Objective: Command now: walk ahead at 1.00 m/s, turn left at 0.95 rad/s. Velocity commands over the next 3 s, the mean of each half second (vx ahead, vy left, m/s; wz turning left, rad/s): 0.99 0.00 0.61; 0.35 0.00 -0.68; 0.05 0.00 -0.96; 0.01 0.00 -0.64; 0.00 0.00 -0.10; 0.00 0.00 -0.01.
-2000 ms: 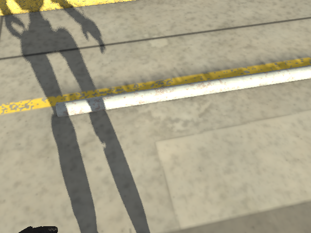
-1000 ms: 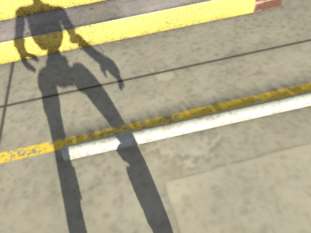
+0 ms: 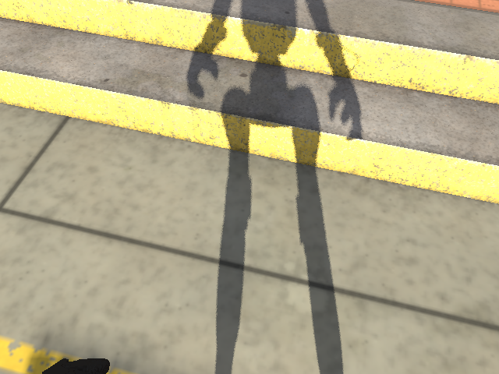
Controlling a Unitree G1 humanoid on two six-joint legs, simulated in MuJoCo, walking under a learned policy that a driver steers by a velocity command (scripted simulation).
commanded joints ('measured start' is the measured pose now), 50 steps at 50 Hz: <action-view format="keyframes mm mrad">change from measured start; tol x32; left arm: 1 298 97 41 97 28 30 15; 24 -209 19 -43 -10 -10 -40 -83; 32 337 160 34 164 43 -18 -83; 50 33 186 80 -9 -24 150 40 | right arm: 1 -248 40 27 -236 -15 0 9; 8 -178 10 33 -279 -34 31 55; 12 391 -237 -114 -84 -13 17 34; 50 -283 -50 -21 -155 -48 -17 -34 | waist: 1 118 -135 53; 11 -276 -145 -167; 14 -131 414 -206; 25 -76 -71 137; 31 121 -36 -56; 33 47 -454 -294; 37 -7 8 -305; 50 5 -185 -119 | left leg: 1 -613 169 5 192 -33 11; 10 188 22 280 -178 239 77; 13 848 80 -178 -870 202 312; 15 543 270 -730 -1188 -338 343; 28 66 111 57 -1032 276 144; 31 21 45 195 -572 624 31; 34 -359 -37 -89 231 -190 -131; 50 112 -71 -115 -861 338 -131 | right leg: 1 459 -326 319 -236 116 -238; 7 -25 -191 -161 -489 174 -179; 11 101 -185 -242 88 1371 -184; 14 -528 64 37 1029 -44 -176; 24 -402 -36 17 185 293 -210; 31 343 121 -116 -30 817 -177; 34 840 -271 576 37 1265 -493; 36 578 -250 685 -110 544 -504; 43 -61 -5 430 -148 730 -344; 50 -53 60 529 -147 189 -240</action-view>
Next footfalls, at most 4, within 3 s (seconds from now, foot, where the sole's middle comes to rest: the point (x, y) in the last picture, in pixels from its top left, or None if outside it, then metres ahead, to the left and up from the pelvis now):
0.20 left None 0.34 0.14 -0.70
0.62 right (238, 263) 0.80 0.05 -0.76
1.06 left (181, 233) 0.91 0.22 -0.76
1.48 right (249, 293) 0.71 0.01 -0.76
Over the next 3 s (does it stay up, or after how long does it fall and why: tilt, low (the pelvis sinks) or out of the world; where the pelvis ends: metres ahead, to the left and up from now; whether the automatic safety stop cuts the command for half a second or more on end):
stays up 0.75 0.11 0.01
